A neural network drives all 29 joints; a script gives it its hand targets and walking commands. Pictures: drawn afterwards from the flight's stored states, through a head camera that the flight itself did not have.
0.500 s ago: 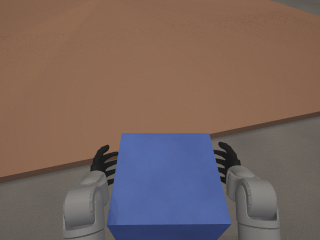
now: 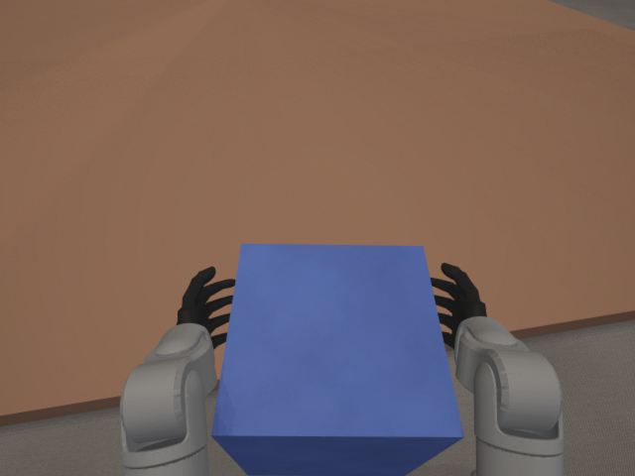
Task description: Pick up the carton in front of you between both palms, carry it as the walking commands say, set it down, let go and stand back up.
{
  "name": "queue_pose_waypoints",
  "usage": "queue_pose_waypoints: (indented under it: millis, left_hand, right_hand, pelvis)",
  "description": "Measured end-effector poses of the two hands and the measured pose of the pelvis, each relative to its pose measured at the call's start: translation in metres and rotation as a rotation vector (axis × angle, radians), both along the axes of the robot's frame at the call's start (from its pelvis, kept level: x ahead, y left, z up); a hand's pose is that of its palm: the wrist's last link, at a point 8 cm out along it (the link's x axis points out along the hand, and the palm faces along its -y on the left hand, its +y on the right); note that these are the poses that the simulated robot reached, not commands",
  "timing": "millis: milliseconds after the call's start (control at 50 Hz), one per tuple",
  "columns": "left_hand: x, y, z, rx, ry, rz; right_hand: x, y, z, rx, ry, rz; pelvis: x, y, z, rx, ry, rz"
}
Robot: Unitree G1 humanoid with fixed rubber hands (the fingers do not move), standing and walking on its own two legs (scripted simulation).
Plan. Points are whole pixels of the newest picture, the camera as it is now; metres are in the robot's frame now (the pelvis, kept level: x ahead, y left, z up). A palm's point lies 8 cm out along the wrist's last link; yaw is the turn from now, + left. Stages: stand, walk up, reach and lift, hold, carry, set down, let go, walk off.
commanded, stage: carry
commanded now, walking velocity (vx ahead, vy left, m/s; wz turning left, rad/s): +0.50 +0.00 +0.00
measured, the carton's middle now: (329, 369) +0.27 +0.01 +0.04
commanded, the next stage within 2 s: none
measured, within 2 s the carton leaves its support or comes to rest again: neither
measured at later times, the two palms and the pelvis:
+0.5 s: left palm (252, 141) +0.64 +0.13 +0.15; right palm (420, 144) +0.64 -0.17 +0.13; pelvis +0.27 -0.02 +0.01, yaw +1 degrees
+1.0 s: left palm (255, 101) +0.80 +0.14 +0.16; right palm (400, 100) +0.80 -0.16 +0.15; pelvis +0.42 -0.02 +0.04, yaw +1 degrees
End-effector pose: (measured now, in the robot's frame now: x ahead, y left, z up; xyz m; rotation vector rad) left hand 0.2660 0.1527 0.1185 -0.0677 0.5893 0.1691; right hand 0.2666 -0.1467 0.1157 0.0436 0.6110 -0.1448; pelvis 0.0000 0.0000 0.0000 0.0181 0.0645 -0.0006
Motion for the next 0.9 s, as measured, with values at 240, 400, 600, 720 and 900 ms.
queue_pose_waypoints:
  millis: [240, 400, 600, 720, 900]
  left_hand:
    - [0.197, -0.016, 0.044, -0.012, -0.053, -0.094]
    - [0.326, -0.031, 0.049, 0.098, 0.0, -0.071]
    - [0.421, -0.019, 0.033, 0.062, 0.108, -0.007]
    - [0.469, -0.013, 0.04, 0.023, 0.075, 0.008]
    - [0.51, -0.012, 0.043, -0.002, 0.082, 0.026]
  right_hand:
    - [0.169, -0.015, 0.048, -0.019, -0.051, -0.089]
    - [0.319, -0.031, 0.043, -0.062, 0.002, 0.026]
    - [0.427, -0.02, 0.026, 0.003, 0.108, 0.037]
    - [0.475, -0.014, 0.039, 0.001, 0.077, 0.024]
    - [0.514, -0.013, 0.041, 0.021, 0.086, 0.004]
  pelvis:
    - [0.137, 0.008, 0.018, -0.008, 0.015, -0.024]
    - [0.236, -0.018, -0.006, -0.003, -0.009, 0.014]
    - [0.292, -0.021, 0.009, -0.018, 0.024, 0.017]
    - [0.332, -0.019, 0.011, -0.009, 0.047, 0.012]
    - [0.389, -0.019, 0.027, -0.014, 0.07, 0.013]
